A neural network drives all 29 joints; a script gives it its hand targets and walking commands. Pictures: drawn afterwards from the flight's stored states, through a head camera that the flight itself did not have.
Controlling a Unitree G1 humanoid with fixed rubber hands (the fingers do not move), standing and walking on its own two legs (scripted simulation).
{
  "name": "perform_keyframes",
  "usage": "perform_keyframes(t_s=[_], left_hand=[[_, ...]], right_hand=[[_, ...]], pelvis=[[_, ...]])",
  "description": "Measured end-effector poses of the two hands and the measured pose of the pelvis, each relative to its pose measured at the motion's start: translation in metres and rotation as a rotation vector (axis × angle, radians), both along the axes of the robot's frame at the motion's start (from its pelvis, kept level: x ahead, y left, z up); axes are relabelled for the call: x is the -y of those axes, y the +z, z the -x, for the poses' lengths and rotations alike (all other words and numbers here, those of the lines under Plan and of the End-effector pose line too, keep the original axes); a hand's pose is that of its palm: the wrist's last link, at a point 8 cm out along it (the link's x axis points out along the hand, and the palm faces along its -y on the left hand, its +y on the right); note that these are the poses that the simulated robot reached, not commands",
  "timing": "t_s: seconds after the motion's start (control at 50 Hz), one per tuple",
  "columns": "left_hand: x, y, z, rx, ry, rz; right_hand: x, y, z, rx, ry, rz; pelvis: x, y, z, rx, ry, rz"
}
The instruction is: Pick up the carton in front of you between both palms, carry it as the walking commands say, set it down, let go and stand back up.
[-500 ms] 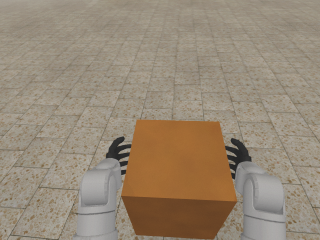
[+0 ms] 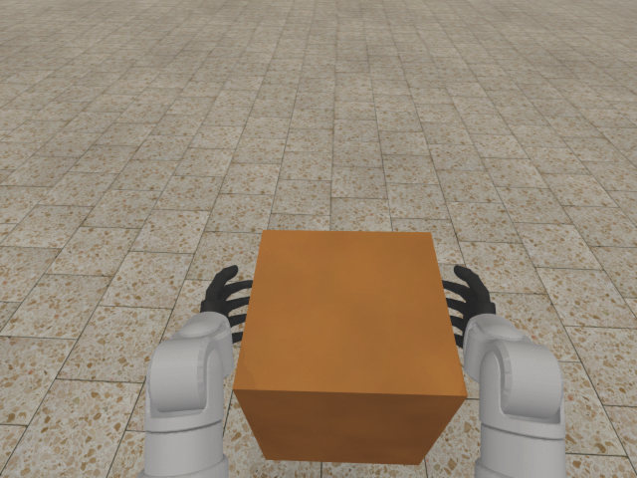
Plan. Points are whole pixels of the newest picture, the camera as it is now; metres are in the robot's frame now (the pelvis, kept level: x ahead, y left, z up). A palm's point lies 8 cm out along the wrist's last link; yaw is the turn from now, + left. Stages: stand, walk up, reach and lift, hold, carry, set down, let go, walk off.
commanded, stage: carry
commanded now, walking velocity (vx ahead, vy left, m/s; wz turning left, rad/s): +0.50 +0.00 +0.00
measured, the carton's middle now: (343, 352) +0.28 +0.00 +0.03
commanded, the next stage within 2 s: none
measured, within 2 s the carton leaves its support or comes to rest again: neither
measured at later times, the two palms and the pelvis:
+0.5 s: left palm (265, 167) +0.58 +0.14 +0.11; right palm (435, 170) +0.59 -0.16 +0.10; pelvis +0.33 -0.02 +0.00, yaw +2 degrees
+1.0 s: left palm (277, 90) +0.91 +0.16 +0.11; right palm (403, 91) +0.92 -0.14 +0.11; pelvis +0.65 +0.01 +0.00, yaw +0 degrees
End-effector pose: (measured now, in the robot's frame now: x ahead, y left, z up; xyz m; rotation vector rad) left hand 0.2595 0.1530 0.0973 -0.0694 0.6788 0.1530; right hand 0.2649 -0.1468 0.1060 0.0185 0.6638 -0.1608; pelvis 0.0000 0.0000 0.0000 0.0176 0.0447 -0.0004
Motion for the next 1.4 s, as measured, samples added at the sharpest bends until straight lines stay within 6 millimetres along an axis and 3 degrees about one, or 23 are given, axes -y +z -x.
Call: perform_keyframes(t_s=[0.1,0.26,0.4,0.52,0.62,0.72,0.9,1.04,1.16,1.28,1.4], left_hand=[[-0.009,-0.013,-0.056,-0.112,-0.025,0.012],[-0.013,0.007,-0.147,-0.067,-0.041,-0.003],[-0.005,0.023,-0.242,0.015,0.001,-0.012],[0.016,0.005,-0.336,0.003,0.027,-0.046],[0.023,-0.005,-0.385,-0.116,0.053,-0.047],[0.025,0.006,-0.439,-0.109,0.059,-0.057],[0.015,0.027,-0.568,0.005,0.015,-0.046],[-0.014,-0.004,-0.685,0.001,-0.006,0.004],[-0.025,-0.014,-0.754,-0.122,-0.039,0.007],[-0.031,0.002,-0.823,-0.08,-0.038,0.005],[-0.03,0.019,-0.901,-0.002,0.0,0.0]], right_hand=[[-0.009,-0.013,-0.047,-0.113,-0.032,0.003],[-0.012,0.008,-0.137,-0.068,-0.036,0.005],[-0.005,0.02,-0.242,0.014,0.003,-0.009],[0.016,-0.009,-0.344,0.002,0.024,-0.05],[0.023,-0.021,-0.402,-0.116,0.048,-0.053],[0.024,-0.012,-0.458,-0.108,0.062,-0.052],[0.016,0.013,-0.573,0.005,0.017,-0.044],[-0.014,-0.004,-0.683,0.001,-0.011,0.0],[-0.025,-0.013,-0.743,-0.123,-0.044,0.004],[-0.031,0.005,-0.814,-0.082,-0.035,0.011],[-0.03,0.02,-0.902,-0.004,0.001,0.002]], pelvis=[[-0.016,0.016,-0.049,-0.015,-0.021,0.025],[-0.021,0.034,-0.141,-0.026,-0.005,0.046],[-0.005,0.025,-0.243,-0.017,0.006,0.032],[0.02,-0.001,-0.338,0.002,0.041,0.035],[0.034,0.018,-0.39,-0.013,0.062,0.006],[0.036,0.032,-0.446,-0.023,0.05,-0.015],[0.016,0.028,-0.57,-0.02,0.031,-0.005],[-0.016,-0.001,-0.681,0.002,-0.004,-0.002],[-0.034,0.022,-0.744,-0.016,-0.021,0.035],[-0.038,0.035,-0.815,-0.027,-0.005,0.054],[-0.028,0.031,-0.899,-0.022,0.009,0.047]])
